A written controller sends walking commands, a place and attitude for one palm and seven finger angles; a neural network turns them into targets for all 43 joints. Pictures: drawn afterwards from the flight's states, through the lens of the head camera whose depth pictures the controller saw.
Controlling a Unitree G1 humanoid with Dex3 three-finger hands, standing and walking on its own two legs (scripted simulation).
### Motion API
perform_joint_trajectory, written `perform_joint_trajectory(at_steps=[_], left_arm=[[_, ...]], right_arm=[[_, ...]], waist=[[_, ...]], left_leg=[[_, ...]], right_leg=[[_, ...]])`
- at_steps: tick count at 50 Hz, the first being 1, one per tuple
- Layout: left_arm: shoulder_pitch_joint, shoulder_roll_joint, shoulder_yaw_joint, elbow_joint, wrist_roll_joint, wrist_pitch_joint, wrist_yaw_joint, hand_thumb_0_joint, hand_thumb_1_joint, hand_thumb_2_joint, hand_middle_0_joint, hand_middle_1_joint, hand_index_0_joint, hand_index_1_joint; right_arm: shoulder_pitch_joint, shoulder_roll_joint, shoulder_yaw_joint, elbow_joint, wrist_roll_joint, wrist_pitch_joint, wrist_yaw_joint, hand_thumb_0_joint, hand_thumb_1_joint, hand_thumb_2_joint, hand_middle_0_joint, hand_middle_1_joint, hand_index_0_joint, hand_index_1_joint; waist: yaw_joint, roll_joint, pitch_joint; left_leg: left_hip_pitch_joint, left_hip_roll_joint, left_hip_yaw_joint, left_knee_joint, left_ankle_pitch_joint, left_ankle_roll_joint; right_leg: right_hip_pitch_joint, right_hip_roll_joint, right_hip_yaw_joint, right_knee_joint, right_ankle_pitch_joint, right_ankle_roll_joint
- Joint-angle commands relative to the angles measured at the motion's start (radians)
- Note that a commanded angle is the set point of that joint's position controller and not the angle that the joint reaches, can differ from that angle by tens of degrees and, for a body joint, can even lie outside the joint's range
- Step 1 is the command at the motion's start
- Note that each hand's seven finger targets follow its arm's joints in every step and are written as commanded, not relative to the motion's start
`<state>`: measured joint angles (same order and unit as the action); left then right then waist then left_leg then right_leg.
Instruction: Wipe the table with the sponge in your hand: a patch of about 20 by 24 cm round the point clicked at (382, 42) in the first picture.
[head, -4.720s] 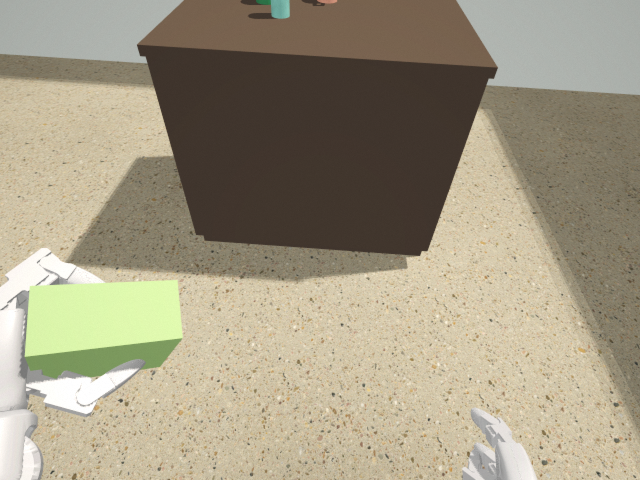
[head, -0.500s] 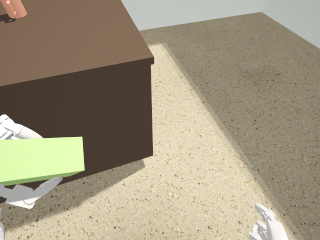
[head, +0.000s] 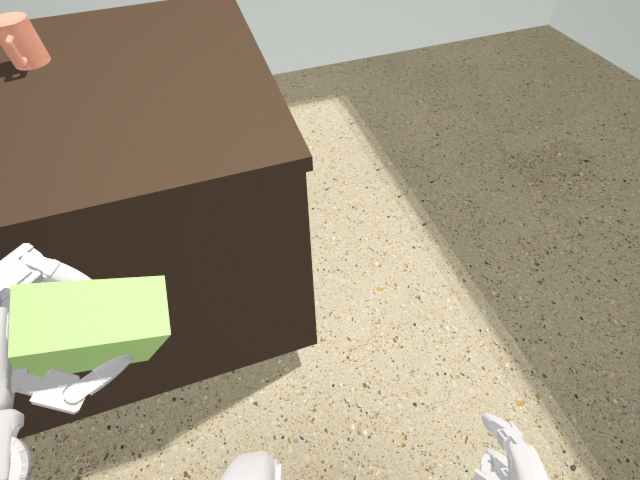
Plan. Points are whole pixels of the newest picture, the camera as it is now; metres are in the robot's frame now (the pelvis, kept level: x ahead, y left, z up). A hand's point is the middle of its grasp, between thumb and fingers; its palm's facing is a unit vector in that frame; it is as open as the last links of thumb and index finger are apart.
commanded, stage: take the last steps up to it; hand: left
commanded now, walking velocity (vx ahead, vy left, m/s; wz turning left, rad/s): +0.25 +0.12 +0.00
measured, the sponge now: (113, 326) +0.23 +0.21 +0.14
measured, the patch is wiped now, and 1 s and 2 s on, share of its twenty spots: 0.00 0.00 0.00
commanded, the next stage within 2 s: come to a stop and stand still in 0.52 s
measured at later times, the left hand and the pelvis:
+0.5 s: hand (97, 235) +0.32 +0.25 +0.17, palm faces +0.35 -0.81 -0.48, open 10.0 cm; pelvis +0.10 +0.03 -0.01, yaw -2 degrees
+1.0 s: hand (84, 197) +0.37 +0.29 +0.17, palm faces +0.36 -0.84 -0.42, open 10.0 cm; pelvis +0.14 +0.05 +0.00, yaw -3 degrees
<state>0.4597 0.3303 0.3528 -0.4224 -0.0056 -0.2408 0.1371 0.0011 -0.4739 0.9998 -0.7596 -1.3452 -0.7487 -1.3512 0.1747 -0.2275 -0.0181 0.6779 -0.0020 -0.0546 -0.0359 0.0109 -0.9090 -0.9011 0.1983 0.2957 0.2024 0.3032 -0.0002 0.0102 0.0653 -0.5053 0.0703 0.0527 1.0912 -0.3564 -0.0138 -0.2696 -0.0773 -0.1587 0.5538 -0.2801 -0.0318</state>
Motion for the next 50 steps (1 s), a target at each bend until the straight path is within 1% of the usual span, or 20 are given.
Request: perform_joint_trajectory(at_steps=[1, 6, 7, 8, 9, 10, 15, 22, 23, 24, 25, 26, 28, 32, 38, 40, 41, 43, 44, 50], left_arm=[[-0.074, 0.232, 0.14, -0.339, -0.008, -0.087, 0.038, 0.0, 0.1, 1.3, -1.2, -1.6, -1.2, -1.6], [-0.037, 0.238, 0.163, -0.41, -0.012, -0.071, 0.065, 0.0, 0.1, 1.3, -1.2, -1.6, -1.2, -1.6], [-0.037, 0.234, 0.165, -0.403, -0.016, -0.075, 0.065, 0.0, 0.1, 1.3, -1.2, -1.6, -1.2, -1.6], [-0.043, 0.225, 0.164, -0.409, -0.019, -0.079, 0.066, 0.0, 0.1, 1.3, -1.2, -1.6, -1.2, -1.6], [-0.03, 0.225, 0.151, -0.387, -0.016, -0.087, 0.062, 0.0, 0.1, 1.3, -1.2, -1.6, -1.2, -1.6], [-0.022, 0.239, 0.168, -0.294, -0.008, -0.082, 0.058, 0.0, 0.1, 1.3, -1.2, -1.6, -1.2, -1.6], [-0.058, 0.186, 0.109, -0.341, -0.018, -0.068, 0.03, 0.0, 0.1, 1.3, -1.2, -1.6, -1.2, -1.6], [-0.041, 0.208, 0.12, -0.29, -0.017, -0.025, 0.037, 0.0, 0.1, 1.3, -1.2, -1.6, -1.2, -1.6], [-0.06, 0.218, 0.128, -0.286, -0.012, -0.023, 0.04, 0.0, 0.1, 1.3, -1.2, -1.6, -1.2, -1.6], [-0.078, 0.248, 0.146, -0.286, -0.007, -0.021, 0.041, 0.0, 0.1, 1.3, -1.2, -1.6, -1.2, -1.6], [-0.091, 0.265, 0.156, -0.275, -0.009, -0.017, 0.044, 0.0, 0.1, 1.3, -1.2, -1.6, -1.2, -1.6], [-0.121, 0.279, 0.175, -0.264, -0.02, -0.017, 0.046, 0.0, 0.1, 1.3, -1.2, -1.6, -1.2, -1.6], [-0.078, 0.247, 0.162, -0.221, -0.028, -0.022, 0.033, 0.0, 0.1, 1.3, -1.2, -1.6, -1.2, -1.6], [-0.012, 0.225, 0.155, -0.236, -0.018, -0.051, 0.034, 0.0, 0.1, 1.3, -1.2, -1.6, -1.2, -1.6], [0.048, 0.219, 0.151, -0.353, -0.022, -0.041, 0.06, 0.0, 0.1, 1.3, -1.2, -1.6, -1.2, -1.6], [0.027, 0.216, 0.143, -0.397, -0.029, -0.031, 0.063, 0.0, 0.1, 1.3, -1.2, -1.6, -1.2, -1.6], [0.014, 0.232, 0.155, -0.413, -0.03, -0.033, 0.064, 0.0, 0.1, 1.3, -1.2, -1.6, -1.2, -1.6], [0.024, 0.23, 0.143, -0.375, -0.028, -0.038, 0.053, 0.0, 0.1, 1.3, -1.2, -1.6, -1.2, -1.6], [0.024, 0.232, 0.15, -0.367, -0.026, -0.038, 0.048, 0.0, 0.1, 1.3, -1.2, -1.6, -1.2, -1.6], [-0.039, 0.184, 0.079, -0.412, -0.027, -0.005, 0.032, 0.0, 0.1, 1.3, -1.2, -1.6, -1.2, -1.6]], right_arm=[[-0.073, -0.059, -0.028, -0.198, -0.006, -0.069, -0.012, 0.0, -0.9, -0.9, 0.2, 0.3, 0.2, 0.3], [-0.033, -0.064, -0.049, -0.226, -0.007, -0.079, -0.027, 0.0, -0.9, -0.9, 0.2, 0.3, 0.2, 0.3], [-0.014, -0.079, -0.057, -0.226, -0.001, -0.076, -0.034, 0.0, -0.9, -0.9, 0.2, 0.3, 0.2, 0.3], [-0.013, -0.109, -0.066, -0.234, 0.005, -0.073, -0.032, 0.0, -0.9, -0.9, 0.2, 0.3, 0.2, 0.3], [-0.013, -0.11, -0.069, -0.245, 0.01, -0.073, -0.029, 0.0, -0.9, -0.9, 0.2, 0.3, 0.2, 0.3], [-0.01, -0.092, -0.059, -0.23, 0.006, -0.075, -0.026, 0.0, -0.9, -0.9, 0.2, 0.3, 0.2, 0.3], [-0.021, -0.096, -0.053, -0.199, 0.017, -0.091, -0.013, 0.0, -0.9, -0.9, 0.2, 0.3, 0.2, 0.3], [-0.04, -0.084, -0.02, -0.195, 0.009, -0.094, -0.025, 0.0, -0.9, -0.9, 0.2, 0.3, 0.2, 0.3], [-0.045, -0.08, -0.02, -0.193, 0.009, -0.088, -0.028, 0.0, -0.9, -0.9, 0.2, 0.3, 0.2, 0.3], [-0.034, -0.062, -0.019, -0.192, 0.007, -0.076, -0.03, 0.0, -0.9, -0.9, 0.2, 0.3, 0.2, 0.3], [-0.051, -0.041, -0.009, -0.208, 0.004, -0.072, -0.028, 0.0, -0.9, -0.9, 0.2, 0.3, 0.2, 0.3], [-0.077, -0.054, -0.009, -0.204, 0.0, -0.078, -0.025, 0.0, -0.9, -0.9, 0.2, 0.3, 0.2, 0.3], [-0.058, -0.062, -0.019, -0.182, 0.007, -0.071, -0.016, 0.0, -0.9, -0.9, 0.2, 0.3, 0.2, 0.3], [-0.083, -0.047, 0.004, -0.185, -0.001, -0.044, -0.016, 0.0, -0.9, -0.9, 0.2, 0.3, 0.2, 0.3], [-0.061, -0.055, -0.014, -0.24, -0.006, -0.049, -0.024, 0.0, -0.9, -0.9, 0.2, 0.3, 0.2, 0.3], [-0.039, -0.064, -0.025, -0.25, -0.001, -0.038, -0.035, 0.0, -0.9, -0.9, 0.2, 0.3, 0.2, 0.3], [-0.04, -0.083, -0.032, -0.258, 0.002, -0.035, -0.041, 0.0, -0.9, -0.9, 0.2, 0.3, 0.2, 0.3], [-0.017, -0.101, -0.046, -0.261, 0.011, -0.04, -0.029, 0.0, -0.9, -0.9, 0.2, 0.3, 0.2, 0.3], [-0.023, -0.09, -0.044, -0.258, -0.003, -0.047, -0.029, 0.0, -0.9, -0.9, 0.2, 0.3, 0.2, 0.3], [-0.013, -0.101, -0.037, -0.243, 0.002, -0.085, 0.008, 0.0, -0.9, -0.9, 0.2, 0.3, 0.2, 0.3]], waist=[[0.016, -0.15, -0.163], [0.002, -0.011, -0.222], [-0.01, 0.079, -0.23], [-0.011, 0.279, -0.245], [-0.002, 0.35, -0.217], [-0.011, 0.255, -0.17], [-0.004, 0.252, -0.146], [0.007, 0.156, -0.164], [0.007, 0.102, -0.177], [-0.003, -0.065, -0.201], [-0.004, -0.271, -0.181], [0.01, -0.259, -0.168], [-0.003, -0.19, -0.138], [-0.003, -0.119, -0.163], [0.02, -0.119, -0.241], [-0.005, -0.057, -0.263], [0.002, 0.032, -0.272], [0.018, 0.196, -0.249], [0.014, 0.281, -0.209], [-0.006, 0.266, -0.215]], left_leg=[[0.07, 0.015, 0.058, -0.319, 0.045, 0.008], [0.335, -0.05, 0.124, -0.637, 0.197, 0.01], [0.427, -0.007, 0.065, -0.673, 0.211, 0.031], [0.511, 0.155, -0.162, -0.71, 0.323, 0.106], [0.549, 0.311, -0.377, -0.746, 0.458, 0.194], [0.487, 0.336, -0.414, -0.777, 0.429, 0.239], [0.365, 0.21, -0.115, -0.741, 0.383, 0.184], [0.264, 0.183, -0.041, -0.652, 0.225, 0.116], [0.222, 0.153, -0.014, -0.569, 0.16, 0.094], [0.136, 0.079, 0.041, -0.394, 0.06, 0.062], [-0.048, -0.043, 0.085, -0.194, -0.138, 0.012], [-0.099, -0.039, -0.002, -0.02, -0.207, 0.0], [-0.131, -0.005, -0.071, 0.097, -0.087, -0.017], [-0.03, -0.002, -0.005, -0.131, -0.015, -0.019], [0.161, -0.064, 0.069, -0.531, 0.124, -0.016], [0.334, -0.028, 0.036, -0.68, 0.353, -0.011], [0.413, 0.069, -0.042, -0.678, 0.617, 0.018], [0.482, 0.268, -0.228, -0.692, 0.977, 0.123], [0.477, 0.285, -0.253, -0.711, 1.033, 0.145], [0.453, 0.225, -0.103, -0.694, 0.798, 0.095]], right_leg=[[0.141, -0.236, 0.179, -0.211, 0.342, -0.108], [0.13, -0.15, 0.138, -0.033, 0.225, -0.05], [0.06, -0.109, 0.115, 0.094, 0.192, -0.021], [-0.09, -0.009, 0.04, 0.294, -0.042, 0.026], [-0.249, 0.045, 0.05, 0.483, -0.386, 0.039], [-0.305, 0.039, 0.095, 0.584, -0.386, 0.032], [-0.245, 0.002, 0.061, 0.427, -0.166, 0.057], [0.055, 0.062, -0.012, -0.025, -0.045, 0.058], [0.128, 0.035, 0.028, -0.106, 0.018, 0.046], [0.187, -0.093, 0.223, -0.166, 0.069, -0.013], [0.258, -0.282, 0.54, -0.242, 0.186, -0.106], [0.224, -0.377, 0.631, -0.289, 0.19, -0.163], [0.205, -0.33, 0.526, -0.271, 0.229, -0.157], [0.21, -0.229, 0.224, -0.176, 0.652, -0.107], [0.282, -0.175, 0.172, -0.081, 0.725, -0.07], [0.215, -0.125, 0.143, 0.005, 0.596, -0.015], [0.144, -0.057, 0.111, 0.063, 0.443, 0.027], [-0.05, 0.037, 0.117, 0.192, -0.241, 0.049], [-0.109, 0.053, 0.122, 0.263, -0.302, 0.053], [-0.043, 0.082, 0.086, 0.131, -0.132, 0.054]])
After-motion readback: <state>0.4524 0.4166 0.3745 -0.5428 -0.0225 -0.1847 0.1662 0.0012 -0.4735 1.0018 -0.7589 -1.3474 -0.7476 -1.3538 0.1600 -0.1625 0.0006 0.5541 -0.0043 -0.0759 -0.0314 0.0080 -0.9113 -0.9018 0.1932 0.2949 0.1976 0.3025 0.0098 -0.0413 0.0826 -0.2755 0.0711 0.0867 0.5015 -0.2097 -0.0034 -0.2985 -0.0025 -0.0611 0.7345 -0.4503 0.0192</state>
